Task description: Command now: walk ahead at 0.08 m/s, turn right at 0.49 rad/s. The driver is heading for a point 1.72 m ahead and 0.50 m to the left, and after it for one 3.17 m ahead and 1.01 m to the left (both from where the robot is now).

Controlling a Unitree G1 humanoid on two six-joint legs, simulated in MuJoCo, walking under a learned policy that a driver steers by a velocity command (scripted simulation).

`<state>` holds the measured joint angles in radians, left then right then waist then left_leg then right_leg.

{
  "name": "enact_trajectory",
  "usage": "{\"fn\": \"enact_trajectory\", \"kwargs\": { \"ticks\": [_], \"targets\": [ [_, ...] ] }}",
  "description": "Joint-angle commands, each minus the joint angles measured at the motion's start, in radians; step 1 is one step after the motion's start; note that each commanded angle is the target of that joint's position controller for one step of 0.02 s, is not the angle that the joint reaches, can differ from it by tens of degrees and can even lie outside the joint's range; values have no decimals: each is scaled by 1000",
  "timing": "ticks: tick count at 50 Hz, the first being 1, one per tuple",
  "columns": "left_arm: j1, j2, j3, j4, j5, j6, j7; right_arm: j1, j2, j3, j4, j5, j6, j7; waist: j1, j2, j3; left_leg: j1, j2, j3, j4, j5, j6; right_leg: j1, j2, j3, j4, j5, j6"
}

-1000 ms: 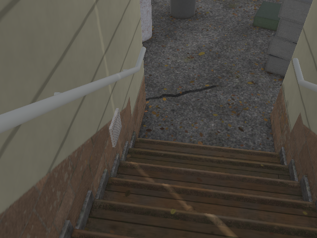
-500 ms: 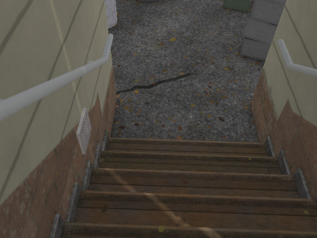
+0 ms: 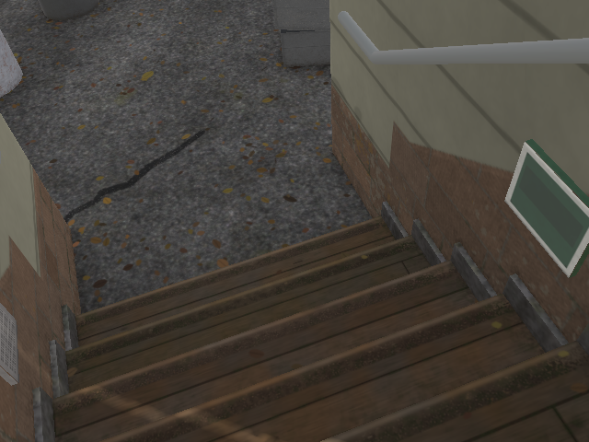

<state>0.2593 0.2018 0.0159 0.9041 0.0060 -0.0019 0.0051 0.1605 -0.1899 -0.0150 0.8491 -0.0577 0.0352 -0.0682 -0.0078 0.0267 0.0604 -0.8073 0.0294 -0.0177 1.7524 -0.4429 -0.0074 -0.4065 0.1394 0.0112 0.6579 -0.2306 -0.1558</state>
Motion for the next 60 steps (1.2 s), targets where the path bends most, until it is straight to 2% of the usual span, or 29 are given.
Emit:
{"fn": "enact_trajectory", "kwargs": {
  "ticks": [1,3,5,8,13,17,18,23,26,27,28,29,30,31,34,38,41,44,45,47,49,51,52,54,55,56,57,58,60],
  "targets": [
    [13,128,1,-94,-5,-26,24,34,-58,0,-80,-10,17,8,-27,-33,-127,-64,-22,-6,-158,228,-45,31,-296,400,-164,507,-66],
    [61,116,-14,-80,-17,-15,38,55,-32,11,-76,9,23,12,-25,-82,-176,-26,-46,-2,-204,253,-68,66,-285,359,-134,586,-18],
    [81,107,-28,-75,-5,-11,32,152,-55,-6,-2,29,28,19,-36,-90,-201,66,-41,-45,-255,386,-62,69,-292,366,-150,434,30],
    [91,87,-48,-77,-10,-6,30,58,-65,-14,1,43,47,36,16,-106,-68,26,-83,-136,-324,356,-43,56,-295,408,-244,21,89],
    [127,77,-46,-68,-4,-20,47,24,-103,-25,1,22,40,34,43,-102,16,53,-104,-156,-514,206,-36,182,-312,345,-254,182,57],
    [70,132,-15,-111,5,3,47,61,-114,-20,-15,35,43,48,33,-161,-47,243,-78,-36,-619,64,-36,206,-308,244,-211,523,12],
    [101,131,-11,-108,9,15,49,12,-97,-11,-53,48,42,48,54,-150,-16,227,-61,-53,-767,-32,-32,240,-319,242,-231,536,10],
    [60,161,15,-156,15,48,44,46,-98,1,-95,69,31,62,64,-146,-102,355,-76,16,-944,-90,10,274,-331,222,-214,327,-70],
    [-17,188,29,-188,8,50,39,104,-93,3,-110,68,22,78,8,-107,-142,511,-102,41,-1150,28,60,217,-328,192,-150,291,-61],
    [-14,186,28,-191,20,53,44,155,-111,-5,-109,62,19,79,-21,-76,-134,579,-86,-27,-1319,77,84,174,-281,138,-59,225,-22],
    [-40,170,31,-217,20,52,42,213,-179,-22,-117,42,3,81,-37,59,-128,753,69,-305,-1381,167,128,-65,-213,60,181,13,52],
    [-182,140,20,-309,15,44,40,236,-295,-49,-124,44,7,77,-88,274,-26,840,291,-701,-1450,471,250,-466,-26,-54,215,-428,130],
    [-206,168,24,-306,28,37,36,276,-267,-44,-121,36,3,63,-92,136,-11,912,309,-722,-1430,514,308,-561,-61,74,338,-431,146],
    [-179,155,24,-298,29,25,27,252,-267,-47,-134,40,5,47,-63,117,-30,927,298,-642,-1386,585,334,-612,-60,78,453,-376,166],
    [-126,124,14,-287,58,34,5,185,-201,-38,-183,47,12,44,1,67,-92,736,141,-384,-1269,843,312,-558,-49,2,766,-148,217],
    [-165,61,-3,-353,61,65,7,195,-171,-37,-213,74,3,32,19,27,-118,547,90,-381,-1225,731,312,-595,-34,-12,1022,-17,235],
    [-214,27,-24,-395,61,63,3,209,-168,-40,-241,66,16,12,-2,72,-104,551,47,-413,-1213,570,269,-631,-39,-32,938,27,249],
    [-289,31,-38,-426,53,48,-4,195,-195,-54,-276,61,21,4,-41,94,-106,557,35,-465,-1240,397,262,-537,-48,-7,673,73,247],
    [-237,58,-24,-396,50,30,-1,151,-225,-59,-296,58,9,5,-13,123,-171,512,77,-498,-1208,566,284,-389,-60,7,797,264,226],
    [-223,91,-20,-386,58,19,-2,83,-223,-59,-324,62,6,17,9,127,-175,484,72,-489,-1151,735,296,-302,-61,16,751,220,203],
    [-343,38,-45,-439,26,21,1,176,-217,-63,-301,44,26,26,-88,117,-86,566,36,-517,-1246,630,285,-294,-47,31,339,-135,204],
    [-219,45,-38,-402,-2,19,3,106,-243,-67,-310,26,39,38,-27,193,-125,476,35,-518,-1187,693,277,-64,-27,-5,303,-174,177],
    [-165,53,-35,-397,-20,20,3,131,-238,-68,-312,14,45,38,-22,190,-100,488,33,-565,-1247,543,255,12,-43,69,64,-322,163],
    [-29,81,-8,-337,-17,16,17,117,-193,-57,-309,44,45,42,41,65,-69,263,-36,-541,-1148,139,168,365,-101,70,-181,-147,155],
    [33,133,4,-321,-9,10,20,205,-108,-42,-289,43,31,53,15,-123,-129,133,-140,-364,-882,-190,111,555,-308,262,-198,-100,120],
    [153,221,20,-300,-7,10,18,93,-161,-62,-376,66,11,49,93,-335,-120,-136,-272,-239,-792,-377,64,621,-497,655,-286,240,9],
    [217,174,16,-243,-16,-3,19,5,-228,-83,-363,36,-7,46,115,-201,-64,-223,-200,-258,-665,-288,33,597,-499,692,-294,281,-11],
    [158,121,1,-243,-13,-5,20,16,-212,-82,-334,37,-8,52,66,-140,-56,-173,-172,-250,-605,-190,11,518,-455,589,-267,248,-7],
    [42,69,-18,-264,11,-7,25,54,-166,-67,-286,38,12,65,4,-151,-70,-59,-178,-200,-441,-30,-10,328,-357,386,-240,337,-20]
  ]
}}
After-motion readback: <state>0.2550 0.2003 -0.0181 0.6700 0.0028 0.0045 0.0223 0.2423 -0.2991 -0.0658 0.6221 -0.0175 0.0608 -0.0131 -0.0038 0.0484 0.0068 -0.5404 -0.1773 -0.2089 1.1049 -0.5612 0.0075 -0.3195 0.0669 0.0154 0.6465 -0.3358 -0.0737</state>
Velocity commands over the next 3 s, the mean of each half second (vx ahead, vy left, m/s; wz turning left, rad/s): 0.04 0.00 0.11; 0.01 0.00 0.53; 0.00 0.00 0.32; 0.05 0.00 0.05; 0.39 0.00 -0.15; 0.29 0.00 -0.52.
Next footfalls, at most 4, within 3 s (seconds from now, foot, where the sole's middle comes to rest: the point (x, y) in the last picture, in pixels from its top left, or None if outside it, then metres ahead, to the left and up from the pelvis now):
0.54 left None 0.04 0.14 -0.75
1.10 right None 0.13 -0.03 -0.75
1.56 left None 0.05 0.16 -0.75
2.50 left None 0.28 0.40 -0.93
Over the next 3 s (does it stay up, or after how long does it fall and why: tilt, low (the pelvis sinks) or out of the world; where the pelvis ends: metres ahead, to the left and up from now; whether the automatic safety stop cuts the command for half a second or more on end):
stays up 0.41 0.35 -0.28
